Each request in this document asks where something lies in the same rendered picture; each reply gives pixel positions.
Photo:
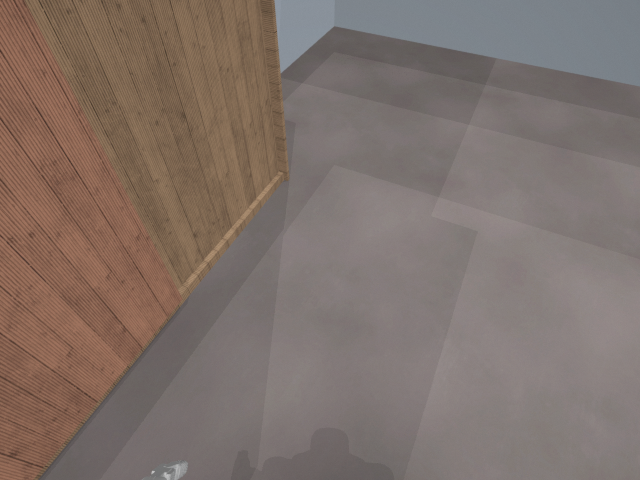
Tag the left robot hand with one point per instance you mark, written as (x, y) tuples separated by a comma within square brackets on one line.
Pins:
[(172, 471)]

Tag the wardrobe door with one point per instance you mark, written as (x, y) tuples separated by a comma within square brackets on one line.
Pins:
[(82, 286), (177, 93)]

